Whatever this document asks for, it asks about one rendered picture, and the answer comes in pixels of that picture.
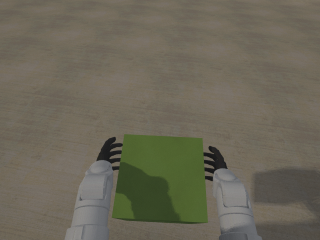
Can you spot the left robot hand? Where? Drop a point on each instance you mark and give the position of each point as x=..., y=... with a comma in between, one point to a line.
x=106, y=152

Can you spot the carton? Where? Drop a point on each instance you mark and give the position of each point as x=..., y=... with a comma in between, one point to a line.
x=161, y=179

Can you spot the right robot forearm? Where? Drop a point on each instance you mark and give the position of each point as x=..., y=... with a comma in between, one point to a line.
x=234, y=208

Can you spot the right robot hand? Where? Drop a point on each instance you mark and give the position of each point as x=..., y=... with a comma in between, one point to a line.
x=218, y=162

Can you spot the left robot forearm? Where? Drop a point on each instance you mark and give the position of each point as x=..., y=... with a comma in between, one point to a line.
x=92, y=206

